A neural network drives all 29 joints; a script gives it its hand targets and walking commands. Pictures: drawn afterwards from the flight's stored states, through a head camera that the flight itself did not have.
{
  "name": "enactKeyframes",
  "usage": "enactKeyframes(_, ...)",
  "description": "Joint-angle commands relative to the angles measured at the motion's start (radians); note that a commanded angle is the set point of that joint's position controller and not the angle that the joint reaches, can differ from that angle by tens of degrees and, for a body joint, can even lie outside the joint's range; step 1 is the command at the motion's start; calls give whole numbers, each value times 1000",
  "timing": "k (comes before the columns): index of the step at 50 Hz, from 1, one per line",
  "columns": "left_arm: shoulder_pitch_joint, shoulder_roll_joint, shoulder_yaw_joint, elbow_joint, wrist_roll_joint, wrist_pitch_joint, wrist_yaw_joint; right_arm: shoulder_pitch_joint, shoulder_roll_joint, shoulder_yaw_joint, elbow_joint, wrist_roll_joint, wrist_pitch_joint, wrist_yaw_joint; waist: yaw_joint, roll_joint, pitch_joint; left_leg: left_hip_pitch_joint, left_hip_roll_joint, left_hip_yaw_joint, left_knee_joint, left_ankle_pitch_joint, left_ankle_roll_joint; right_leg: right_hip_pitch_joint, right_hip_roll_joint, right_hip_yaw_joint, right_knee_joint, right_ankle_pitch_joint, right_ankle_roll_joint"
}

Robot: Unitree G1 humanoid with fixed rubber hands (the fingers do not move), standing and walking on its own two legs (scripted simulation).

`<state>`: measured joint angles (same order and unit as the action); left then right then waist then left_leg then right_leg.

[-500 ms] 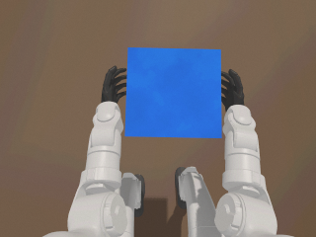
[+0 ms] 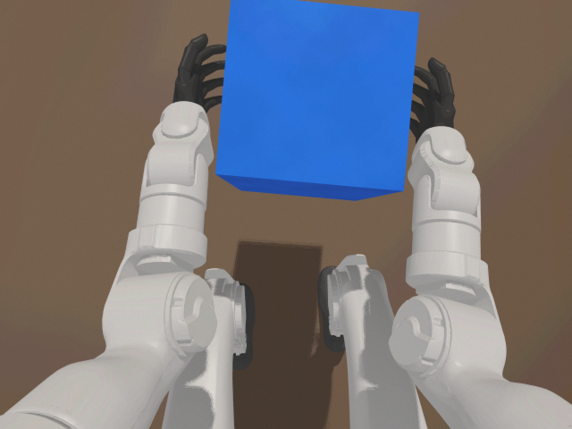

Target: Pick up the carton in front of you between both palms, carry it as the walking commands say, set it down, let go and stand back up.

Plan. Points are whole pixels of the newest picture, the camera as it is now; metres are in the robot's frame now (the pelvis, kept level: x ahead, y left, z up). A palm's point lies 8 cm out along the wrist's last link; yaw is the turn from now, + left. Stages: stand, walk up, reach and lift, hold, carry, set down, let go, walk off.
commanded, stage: set down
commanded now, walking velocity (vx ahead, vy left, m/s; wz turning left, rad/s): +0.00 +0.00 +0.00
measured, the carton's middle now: (308, 123) +0.50 -0.06 -0.17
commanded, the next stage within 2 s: none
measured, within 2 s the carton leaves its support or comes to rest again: rests again in 1.30 s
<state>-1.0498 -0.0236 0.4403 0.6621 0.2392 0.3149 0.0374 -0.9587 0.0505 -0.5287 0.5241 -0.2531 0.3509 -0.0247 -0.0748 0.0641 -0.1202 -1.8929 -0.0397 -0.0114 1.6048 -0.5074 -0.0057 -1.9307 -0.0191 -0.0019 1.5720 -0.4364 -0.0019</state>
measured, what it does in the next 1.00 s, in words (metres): lowers itself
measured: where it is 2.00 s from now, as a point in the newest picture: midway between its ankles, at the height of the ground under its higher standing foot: (288, 332)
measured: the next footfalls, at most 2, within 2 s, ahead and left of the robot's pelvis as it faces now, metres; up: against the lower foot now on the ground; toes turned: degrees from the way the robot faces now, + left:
none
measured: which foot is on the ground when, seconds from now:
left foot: down 0.00-1.00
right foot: down 0.00-1.00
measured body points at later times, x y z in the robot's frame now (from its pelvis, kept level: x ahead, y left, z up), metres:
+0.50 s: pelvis -0.02 +0.01 -0.11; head +0.34 -0.02 +0.17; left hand +0.56 +0.06 -0.25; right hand +0.49 -0.23 -0.25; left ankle +0.08 +0.12 -0.50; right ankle +0.10 -0.12 -0.50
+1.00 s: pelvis -0.01 +0.00 -0.16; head +0.36 -0.02 +0.09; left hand +0.57 +0.06 -0.33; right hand +0.50 -0.24 -0.32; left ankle +0.08 +0.12 -0.50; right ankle +0.10 -0.12 -0.50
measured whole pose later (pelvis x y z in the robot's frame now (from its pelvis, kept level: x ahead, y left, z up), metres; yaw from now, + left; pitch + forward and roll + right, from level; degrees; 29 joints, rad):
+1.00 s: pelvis -0.01 +0.00 -0.16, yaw -1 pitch +41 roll -1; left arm -1.49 0.26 0.15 1.03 0.03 0.24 0.11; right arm -1.33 -0.18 -0.42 0.83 -0.02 0.27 -0.06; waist -0.15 0.03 0.27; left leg -2.27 -0.07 -0.01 2.19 -0.63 -0.01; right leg -2.30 0.01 0.02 2.13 -0.54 0.04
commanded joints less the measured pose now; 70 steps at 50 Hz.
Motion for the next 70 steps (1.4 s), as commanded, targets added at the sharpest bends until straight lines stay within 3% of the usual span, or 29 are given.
enactKeyframes(1,-595,-915,-510,72,-138,-13,-228,-671,852,564,49,158,-18,251,-63,-13,-1047,363,-165,52,-93,200,-7,688,160,-49,-58,326,41)
enactKeyframes(15,-755,-806,-488,142,-151,-26,-169,-840,716,477,76,180,-37,254,-104,37,-993,305,-156,45,95,183,-9,422,143,-90,135,268,46)
enactKeyframes(30,-908,-682,-582,191,-264,-70,-158,-1006,587,512,80,291,-89,229,-145,57,-955,259,-131,52,315,225,0,370,107,-100,328,322,51)
enactKeyframes(35,-971,-648,-607,167,-297,-104,-154,-986,640,516,110,353,-104,227,-117,74,-955,257,-124,59,367,275,11,389,112,-90,387,401,51)
enactKeyframes(40,-932,-661,-604,188,-294,-104,-156,-993,661,540,113,381,-98,242,-87,53,-953,273,-122,58,402,312,22,356,118,-91,418,412,62)
enactKeyframes(44,-924,-668,-593,209,-296,-109,-166,-995,660,534,121,375,-105,239,-97,39,-891,205,-126,58,415,282,24,344,119,-88,426,395,62)
enactKeyframes(53,-953,-606,-553,266,-290,-133,-171,-980,611,454,201,333,-127,233,-120,77,-710,129,-123,47,422,201,23,244,115,-81,437,299,50)
enactKeyframes(70,-848,-473,-446,386,-190,-104,-178,-936,491,312,344,267,-126,272,-87,87,-417,92,-102,16,411,96,38,49,101,-70,445,119,36)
